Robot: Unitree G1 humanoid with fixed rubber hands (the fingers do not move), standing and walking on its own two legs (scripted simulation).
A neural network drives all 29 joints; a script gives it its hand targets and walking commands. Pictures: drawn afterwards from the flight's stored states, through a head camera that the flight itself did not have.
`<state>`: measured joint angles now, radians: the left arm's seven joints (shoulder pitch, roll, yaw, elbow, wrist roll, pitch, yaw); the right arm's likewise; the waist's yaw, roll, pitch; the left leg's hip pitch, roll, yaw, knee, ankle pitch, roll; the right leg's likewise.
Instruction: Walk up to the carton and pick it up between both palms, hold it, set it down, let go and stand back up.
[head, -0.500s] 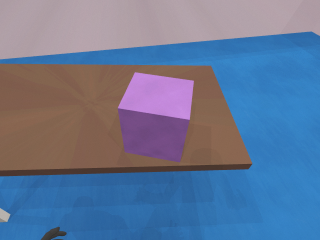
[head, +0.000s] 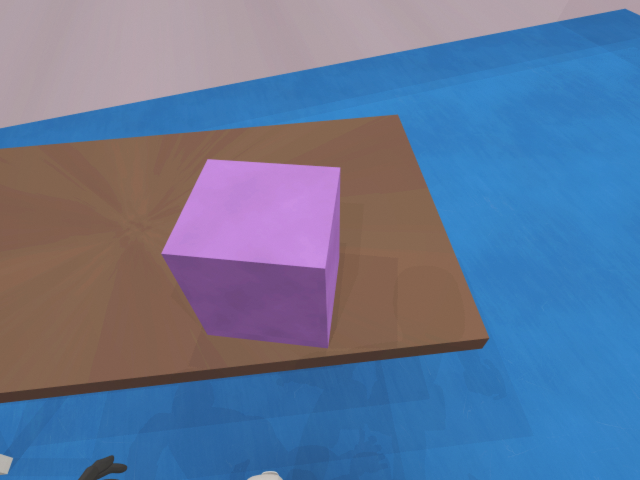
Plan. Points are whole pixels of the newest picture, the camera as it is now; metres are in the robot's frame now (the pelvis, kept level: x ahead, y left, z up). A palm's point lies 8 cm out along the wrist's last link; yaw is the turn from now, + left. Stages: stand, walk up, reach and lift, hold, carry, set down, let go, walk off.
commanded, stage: walk up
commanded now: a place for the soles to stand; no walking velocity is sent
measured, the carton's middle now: (269, 256) +0.44 +0.11 -0.01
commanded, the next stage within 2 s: none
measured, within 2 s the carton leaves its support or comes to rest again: neither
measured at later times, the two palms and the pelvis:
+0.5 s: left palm out of the picture +0.13 +0.33 -0.08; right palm out of the picture +0.13 -0.30 -0.06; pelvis +0.02 +0.02 +0.00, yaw +0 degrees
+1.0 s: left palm out of the picture +0.08 +0.36 -0.08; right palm out of the picture +0.10 -0.28 -0.08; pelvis -0.01 +0.04 -0.01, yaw +2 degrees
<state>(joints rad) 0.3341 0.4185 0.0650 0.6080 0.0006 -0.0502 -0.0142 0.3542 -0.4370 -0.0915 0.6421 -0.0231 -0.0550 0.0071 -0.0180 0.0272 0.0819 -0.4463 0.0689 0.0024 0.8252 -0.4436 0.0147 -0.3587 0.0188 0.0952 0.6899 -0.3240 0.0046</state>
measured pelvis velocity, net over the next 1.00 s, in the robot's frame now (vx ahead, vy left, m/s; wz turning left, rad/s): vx -0.01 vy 0.04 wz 0.03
